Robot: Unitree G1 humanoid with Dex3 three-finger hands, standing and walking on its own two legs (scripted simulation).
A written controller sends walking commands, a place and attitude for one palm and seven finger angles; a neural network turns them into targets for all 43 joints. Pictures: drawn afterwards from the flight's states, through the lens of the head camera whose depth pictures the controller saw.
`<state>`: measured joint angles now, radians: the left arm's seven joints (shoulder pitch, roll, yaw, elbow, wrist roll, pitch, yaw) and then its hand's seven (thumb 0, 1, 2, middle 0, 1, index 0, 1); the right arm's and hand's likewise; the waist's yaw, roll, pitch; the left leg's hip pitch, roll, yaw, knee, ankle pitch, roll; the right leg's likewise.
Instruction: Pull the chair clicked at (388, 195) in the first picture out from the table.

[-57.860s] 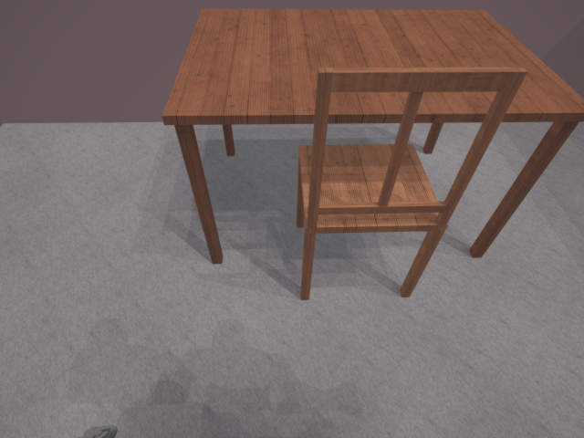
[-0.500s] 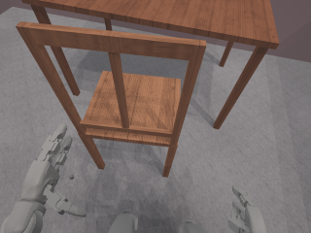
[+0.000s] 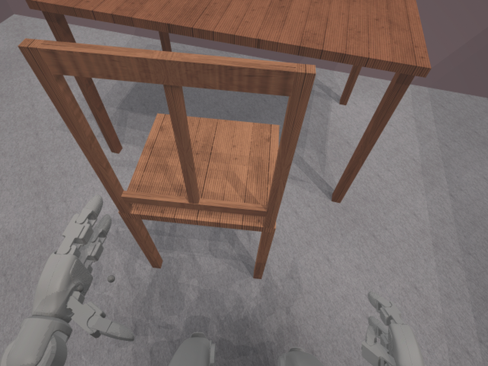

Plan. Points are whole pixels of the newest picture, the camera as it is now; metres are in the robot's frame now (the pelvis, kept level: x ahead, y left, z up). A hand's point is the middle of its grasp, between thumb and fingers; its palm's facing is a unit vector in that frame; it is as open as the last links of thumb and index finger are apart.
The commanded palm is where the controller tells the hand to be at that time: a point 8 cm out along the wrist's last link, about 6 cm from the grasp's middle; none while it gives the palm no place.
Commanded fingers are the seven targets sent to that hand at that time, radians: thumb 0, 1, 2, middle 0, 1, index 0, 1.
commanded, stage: aim the fingers beside a spindle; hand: left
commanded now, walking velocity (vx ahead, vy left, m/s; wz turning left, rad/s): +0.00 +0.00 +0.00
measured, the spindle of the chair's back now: (185, 155) +0.50 +0.14 +0.01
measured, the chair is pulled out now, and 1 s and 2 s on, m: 0.29 0.29 0.29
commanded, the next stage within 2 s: none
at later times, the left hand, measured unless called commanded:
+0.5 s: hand (140, 260) +0.27 +0.17 +0.03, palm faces -0.08 -1.00 -0.04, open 16.9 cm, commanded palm +0.26 +0.23 +0.03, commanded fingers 0.00 -0.50 0.30 -0.06 -0.08 -0.06 -0.08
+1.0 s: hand (165, 242) +0.31 +0.15 +0.01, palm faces -0.09 -1.00 -0.03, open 16.9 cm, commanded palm +0.30 +0.20 +0.01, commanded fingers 0.00 -0.50 0.30 -0.06 -0.08 -0.06 -0.08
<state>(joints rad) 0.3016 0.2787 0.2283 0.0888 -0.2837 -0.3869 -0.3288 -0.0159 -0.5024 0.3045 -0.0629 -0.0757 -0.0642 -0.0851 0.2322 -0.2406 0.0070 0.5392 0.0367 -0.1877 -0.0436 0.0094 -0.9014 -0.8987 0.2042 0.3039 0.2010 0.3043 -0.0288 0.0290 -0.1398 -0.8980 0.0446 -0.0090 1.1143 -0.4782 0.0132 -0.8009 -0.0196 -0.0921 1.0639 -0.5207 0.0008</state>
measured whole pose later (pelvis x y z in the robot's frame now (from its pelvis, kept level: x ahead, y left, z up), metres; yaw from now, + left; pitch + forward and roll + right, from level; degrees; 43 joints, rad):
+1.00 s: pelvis -0.01 -0.01 -0.02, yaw +0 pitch +19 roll -2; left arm -0.02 0.23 0.14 0.29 -0.20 -0.41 -0.22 -0.02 -0.50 0.30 -0.06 -0.08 -0.06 -0.09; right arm 0.21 -0.25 0.00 0.55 0.02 -0.12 -0.02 0.01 -0.90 -0.90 0.20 0.30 0.20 0.30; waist -0.04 0.03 -0.15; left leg -1.05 0.05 0.00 1.21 -0.50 0.00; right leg -0.97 -0.02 -0.08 1.19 -0.56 -0.01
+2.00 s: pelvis -0.01 -0.01 -0.04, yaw -1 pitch +22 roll -2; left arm -0.21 0.19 0.10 0.46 -0.15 -0.46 -0.14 -0.02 -0.50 0.30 -0.06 -0.08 -0.06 -0.08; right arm 0.21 -0.25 -0.01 0.57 0.01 -0.03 0.00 0.01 -0.90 -0.90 0.20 0.30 0.20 0.30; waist -0.05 0.03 -0.16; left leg -1.15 0.05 0.00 1.29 -0.52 0.01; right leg -1.08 -0.02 -0.07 1.27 -0.58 -0.01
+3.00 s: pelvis -0.02 +0.00 -0.04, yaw -2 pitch +24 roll -3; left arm -0.53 0.25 0.20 0.77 -0.11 -0.48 -0.12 -0.02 -0.50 0.30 -0.06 -0.08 -0.06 -0.09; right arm 0.25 -0.25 0.00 0.61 0.00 0.01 0.01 0.00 -0.90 -0.90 0.20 0.30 0.20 0.30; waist -0.10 0.03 -0.16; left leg -1.20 0.05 0.01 1.30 -0.52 0.02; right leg -1.12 -0.02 -0.06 1.27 -0.56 0.00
